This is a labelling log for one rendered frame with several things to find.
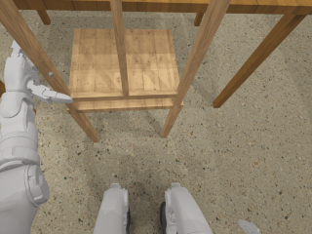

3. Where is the robot left forearm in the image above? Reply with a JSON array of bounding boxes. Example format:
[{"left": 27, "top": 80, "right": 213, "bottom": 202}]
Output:
[{"left": 0, "top": 91, "right": 40, "bottom": 173}]

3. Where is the robot left thigh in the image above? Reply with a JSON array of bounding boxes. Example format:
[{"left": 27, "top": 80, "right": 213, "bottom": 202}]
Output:
[{"left": 93, "top": 187, "right": 129, "bottom": 234}]

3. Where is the robot thigh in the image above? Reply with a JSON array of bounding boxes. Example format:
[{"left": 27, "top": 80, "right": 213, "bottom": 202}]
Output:
[
  {"left": 93, "top": 187, "right": 129, "bottom": 234},
  {"left": 165, "top": 186, "right": 213, "bottom": 234}
]

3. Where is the robot right hand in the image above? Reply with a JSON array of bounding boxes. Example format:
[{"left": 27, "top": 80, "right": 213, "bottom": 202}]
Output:
[{"left": 238, "top": 219, "right": 261, "bottom": 234}]

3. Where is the robot left upper arm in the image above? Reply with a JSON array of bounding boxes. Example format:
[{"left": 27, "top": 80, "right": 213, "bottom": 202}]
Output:
[{"left": 0, "top": 164, "right": 50, "bottom": 234}]

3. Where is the robot right thigh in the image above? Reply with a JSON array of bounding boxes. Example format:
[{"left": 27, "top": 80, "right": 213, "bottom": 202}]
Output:
[{"left": 165, "top": 186, "right": 213, "bottom": 234}]

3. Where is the chair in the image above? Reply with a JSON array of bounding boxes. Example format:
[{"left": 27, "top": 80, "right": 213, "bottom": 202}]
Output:
[{"left": 0, "top": 0, "right": 232, "bottom": 143}]

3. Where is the robot left hand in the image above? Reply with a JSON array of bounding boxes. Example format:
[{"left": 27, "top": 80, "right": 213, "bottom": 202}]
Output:
[{"left": 4, "top": 26, "right": 73, "bottom": 104}]

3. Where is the table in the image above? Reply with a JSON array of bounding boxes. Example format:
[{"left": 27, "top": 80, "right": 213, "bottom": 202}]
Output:
[{"left": 0, "top": 0, "right": 312, "bottom": 114}]

